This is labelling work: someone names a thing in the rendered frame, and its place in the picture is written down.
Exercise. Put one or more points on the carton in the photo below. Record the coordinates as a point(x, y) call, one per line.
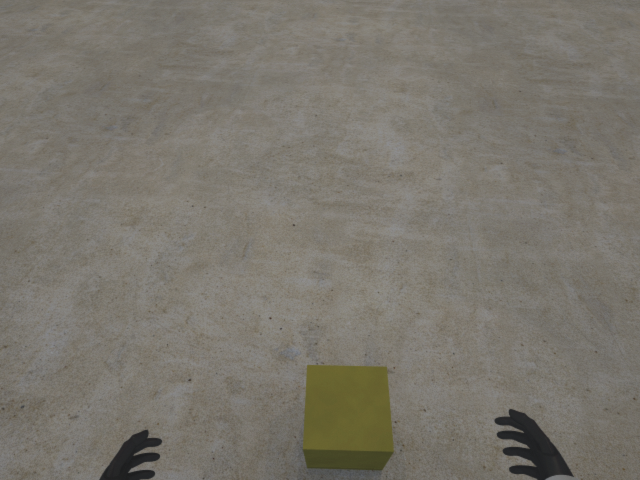
point(347, 422)

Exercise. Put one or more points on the right robot hand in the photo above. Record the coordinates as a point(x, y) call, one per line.
point(542, 452)

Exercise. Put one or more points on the left robot hand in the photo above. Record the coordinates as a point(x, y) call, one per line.
point(124, 459)

